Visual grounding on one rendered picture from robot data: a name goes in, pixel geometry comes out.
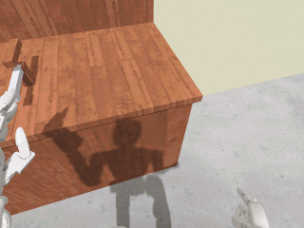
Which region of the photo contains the robot left hand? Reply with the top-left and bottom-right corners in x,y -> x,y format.
0,88 -> 35,196

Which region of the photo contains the tap lever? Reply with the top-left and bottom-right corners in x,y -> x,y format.
5,65 -> 24,103

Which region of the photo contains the robot right hand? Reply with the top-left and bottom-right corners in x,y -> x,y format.
231,187 -> 270,228

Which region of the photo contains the counter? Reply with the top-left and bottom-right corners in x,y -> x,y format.
0,0 -> 203,216

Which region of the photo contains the robot left forearm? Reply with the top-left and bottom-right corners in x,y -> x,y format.
0,196 -> 12,228

